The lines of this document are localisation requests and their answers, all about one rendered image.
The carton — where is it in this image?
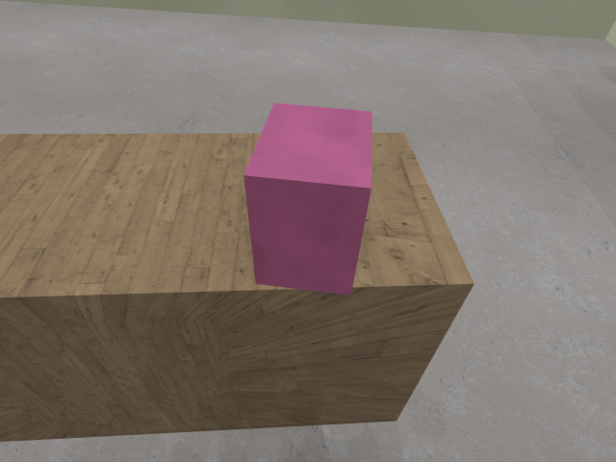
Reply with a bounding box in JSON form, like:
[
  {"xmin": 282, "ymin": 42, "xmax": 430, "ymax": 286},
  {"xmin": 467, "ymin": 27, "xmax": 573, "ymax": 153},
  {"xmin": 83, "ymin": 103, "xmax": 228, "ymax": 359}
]
[{"xmin": 244, "ymin": 103, "xmax": 372, "ymax": 295}]

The pedestal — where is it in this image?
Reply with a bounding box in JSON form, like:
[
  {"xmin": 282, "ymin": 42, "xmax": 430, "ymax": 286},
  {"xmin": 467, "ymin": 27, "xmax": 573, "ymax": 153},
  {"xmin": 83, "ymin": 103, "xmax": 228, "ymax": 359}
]
[{"xmin": 0, "ymin": 133, "xmax": 474, "ymax": 442}]

